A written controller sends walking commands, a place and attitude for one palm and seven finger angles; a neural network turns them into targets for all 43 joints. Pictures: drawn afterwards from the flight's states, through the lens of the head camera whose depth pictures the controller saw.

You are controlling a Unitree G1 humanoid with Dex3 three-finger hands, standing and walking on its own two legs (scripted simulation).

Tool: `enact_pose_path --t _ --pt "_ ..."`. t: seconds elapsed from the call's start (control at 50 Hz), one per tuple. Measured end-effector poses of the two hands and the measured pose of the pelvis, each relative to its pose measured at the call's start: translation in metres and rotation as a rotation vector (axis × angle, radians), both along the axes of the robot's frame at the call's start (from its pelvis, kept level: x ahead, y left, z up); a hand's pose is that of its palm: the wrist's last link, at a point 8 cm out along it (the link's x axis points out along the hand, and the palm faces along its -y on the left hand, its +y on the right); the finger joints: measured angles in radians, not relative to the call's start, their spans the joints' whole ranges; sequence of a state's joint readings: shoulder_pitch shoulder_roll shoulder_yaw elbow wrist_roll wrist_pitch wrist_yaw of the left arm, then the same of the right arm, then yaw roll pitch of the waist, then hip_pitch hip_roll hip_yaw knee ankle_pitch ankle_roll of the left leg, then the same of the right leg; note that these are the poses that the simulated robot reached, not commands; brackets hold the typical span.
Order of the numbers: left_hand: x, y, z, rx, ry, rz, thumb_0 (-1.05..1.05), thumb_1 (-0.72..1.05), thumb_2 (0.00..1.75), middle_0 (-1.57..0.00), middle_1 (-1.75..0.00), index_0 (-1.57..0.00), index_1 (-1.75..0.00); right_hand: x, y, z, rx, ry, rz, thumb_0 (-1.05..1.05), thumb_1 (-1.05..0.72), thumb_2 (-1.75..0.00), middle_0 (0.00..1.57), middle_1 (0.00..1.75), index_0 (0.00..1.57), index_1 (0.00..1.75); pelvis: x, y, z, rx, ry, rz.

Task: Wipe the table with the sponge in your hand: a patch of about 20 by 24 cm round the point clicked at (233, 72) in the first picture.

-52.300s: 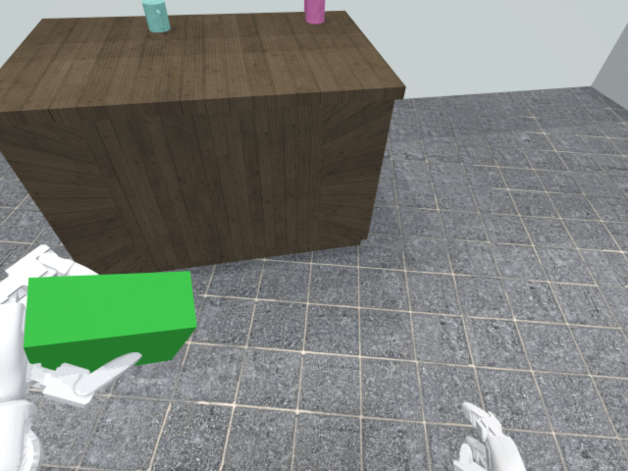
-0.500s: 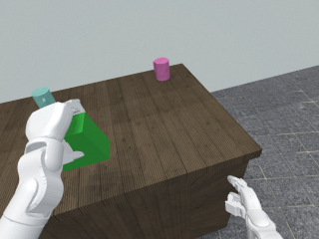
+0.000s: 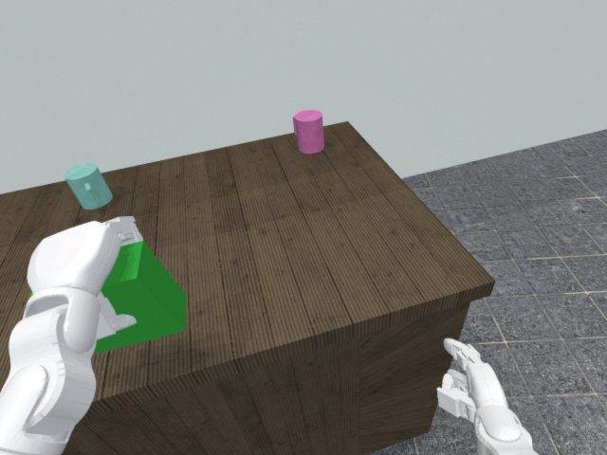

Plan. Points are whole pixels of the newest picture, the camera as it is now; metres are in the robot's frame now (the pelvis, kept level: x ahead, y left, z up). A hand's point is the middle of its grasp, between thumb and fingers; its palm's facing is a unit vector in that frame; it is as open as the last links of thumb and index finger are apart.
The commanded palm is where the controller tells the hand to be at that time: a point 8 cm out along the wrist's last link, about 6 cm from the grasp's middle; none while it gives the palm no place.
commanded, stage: bring the sponge back beside the body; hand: left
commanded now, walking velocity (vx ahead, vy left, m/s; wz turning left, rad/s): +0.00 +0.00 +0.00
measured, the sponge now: (126, 309) +0.24 +0.28 +0.11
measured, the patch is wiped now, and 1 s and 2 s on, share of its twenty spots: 1.00 1.00 1.00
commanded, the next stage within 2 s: step back with the hand held close in 0.90 s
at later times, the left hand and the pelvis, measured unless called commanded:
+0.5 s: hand (87, 318) +0.19 +0.29 +0.15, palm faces +0.16 -0.14 -0.98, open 9.8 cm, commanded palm +0.15 +0.29 +0.22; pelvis +0.00 +0.01 +0.00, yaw +0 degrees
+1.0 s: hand (78, 322) +0.19 +0.30 +0.15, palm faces +0.17 -0.15 -0.97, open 9.8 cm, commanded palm +0.15 +0.30 +0.21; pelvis -0.01 +0.02 +0.00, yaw +0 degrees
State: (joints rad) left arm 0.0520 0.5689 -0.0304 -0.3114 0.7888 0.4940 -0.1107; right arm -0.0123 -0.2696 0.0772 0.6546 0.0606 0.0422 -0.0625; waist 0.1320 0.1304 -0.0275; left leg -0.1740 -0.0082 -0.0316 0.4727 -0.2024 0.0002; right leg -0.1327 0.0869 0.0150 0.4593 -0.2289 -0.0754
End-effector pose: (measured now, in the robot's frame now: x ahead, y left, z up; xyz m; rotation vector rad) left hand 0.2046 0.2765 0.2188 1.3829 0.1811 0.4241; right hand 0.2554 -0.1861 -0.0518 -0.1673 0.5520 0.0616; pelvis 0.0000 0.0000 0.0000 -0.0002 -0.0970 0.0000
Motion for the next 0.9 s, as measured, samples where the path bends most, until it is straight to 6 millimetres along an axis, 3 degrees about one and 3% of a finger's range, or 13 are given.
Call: enact_pose_path --t 0.58,0.9 --pt "-0.045 0.016 -0.021 -0.018 0.029 0.007 0.00 -0.50 1.07 -0.73 -1.37 -0.78 -1.33 -0.004 0.016 0.004 -0.015 -0.012 0.022 0.01 -0.90 -0.90 0.20 0.30 0.20 0.30 -0.003 0.013 0.000 -0.009 -0.019 0.002" --pt "-0.046 0.022 -0.019 -0.019 0.013 0.005 0.00 -0.50 1.06 -0.73 -1.37 -0.78 -1.33 -0.007 0.024 0.006 -0.015 -0.015 0.029 0.01 -0.90 -0.90 0.20 0.30 0.20 0.30 -0.006 0.018 0.001 -0.010 -0.026 0.004"
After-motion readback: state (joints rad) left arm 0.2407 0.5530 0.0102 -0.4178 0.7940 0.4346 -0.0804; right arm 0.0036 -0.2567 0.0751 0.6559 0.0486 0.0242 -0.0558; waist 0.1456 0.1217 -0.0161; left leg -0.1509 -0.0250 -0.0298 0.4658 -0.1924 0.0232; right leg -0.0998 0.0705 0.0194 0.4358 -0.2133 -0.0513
